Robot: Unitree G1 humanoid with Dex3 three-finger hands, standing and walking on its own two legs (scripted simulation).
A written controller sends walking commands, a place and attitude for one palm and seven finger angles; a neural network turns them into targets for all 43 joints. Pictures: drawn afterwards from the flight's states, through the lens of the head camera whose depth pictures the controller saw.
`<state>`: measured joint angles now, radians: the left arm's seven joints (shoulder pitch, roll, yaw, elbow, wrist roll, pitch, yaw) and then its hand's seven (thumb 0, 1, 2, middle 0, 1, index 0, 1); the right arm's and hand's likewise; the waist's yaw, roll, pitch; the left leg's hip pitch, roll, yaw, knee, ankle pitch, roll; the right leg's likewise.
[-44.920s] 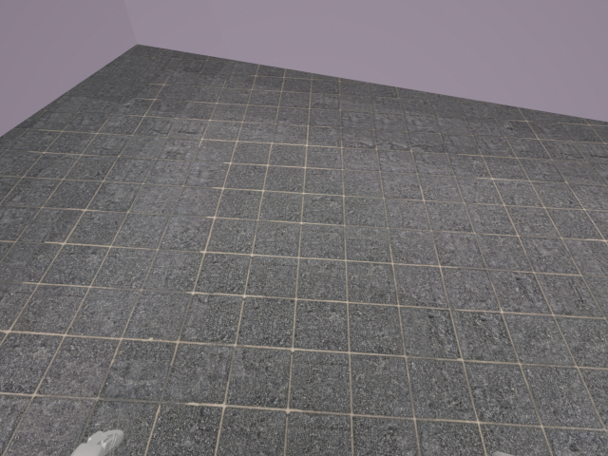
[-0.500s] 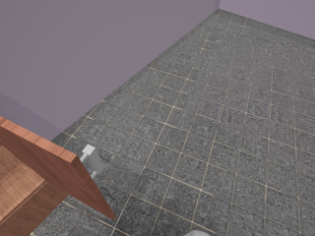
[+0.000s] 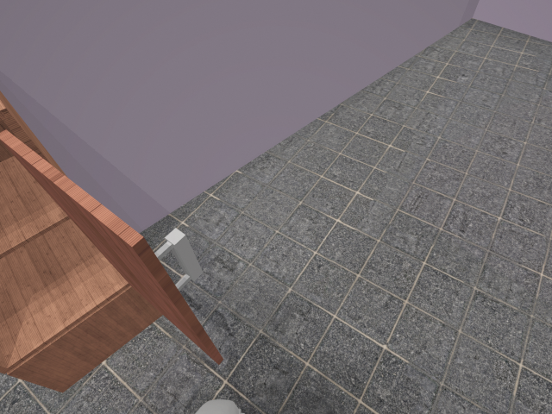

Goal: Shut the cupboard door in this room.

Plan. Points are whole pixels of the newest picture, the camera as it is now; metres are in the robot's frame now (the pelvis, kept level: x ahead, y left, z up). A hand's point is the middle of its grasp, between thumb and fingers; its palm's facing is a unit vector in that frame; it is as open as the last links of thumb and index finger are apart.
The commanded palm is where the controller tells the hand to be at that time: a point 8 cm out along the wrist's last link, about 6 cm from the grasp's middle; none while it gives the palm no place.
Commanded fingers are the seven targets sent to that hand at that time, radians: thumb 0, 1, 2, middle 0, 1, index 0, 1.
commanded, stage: turn or walk to find it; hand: left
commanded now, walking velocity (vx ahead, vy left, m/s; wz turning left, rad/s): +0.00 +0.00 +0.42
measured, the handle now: (176, 265) +0.35 +0.20 -0.04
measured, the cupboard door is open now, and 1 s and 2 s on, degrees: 100 100 100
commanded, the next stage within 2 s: stand and wait in 0.30 s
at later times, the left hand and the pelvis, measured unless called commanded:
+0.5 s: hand out of the picture +0.01 +0.24 -0.17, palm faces +0.22 -0.95 -0.24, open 7.3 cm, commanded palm none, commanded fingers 0.00 0.90 0.90 -0.20 -0.30 -0.20 -0.30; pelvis -0.01 +0.03 +0.00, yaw +10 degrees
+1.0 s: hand out of the picture -0.05 +0.20 -0.19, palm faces +0.38 -0.90 -0.21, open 7.3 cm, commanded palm none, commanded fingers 0.00 0.90 0.90 -0.20 -0.30 -0.20 -0.30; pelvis -0.03 +0.00 -0.01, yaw +19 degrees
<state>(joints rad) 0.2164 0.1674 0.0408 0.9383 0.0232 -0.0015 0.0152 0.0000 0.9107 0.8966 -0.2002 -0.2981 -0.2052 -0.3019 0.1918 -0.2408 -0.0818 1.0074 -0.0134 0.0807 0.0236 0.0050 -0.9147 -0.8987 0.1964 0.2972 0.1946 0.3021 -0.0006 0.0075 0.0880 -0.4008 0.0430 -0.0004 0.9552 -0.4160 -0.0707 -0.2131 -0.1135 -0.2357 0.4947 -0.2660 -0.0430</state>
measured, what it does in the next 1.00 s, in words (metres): steps on the spot, turning left: left foot, then right foot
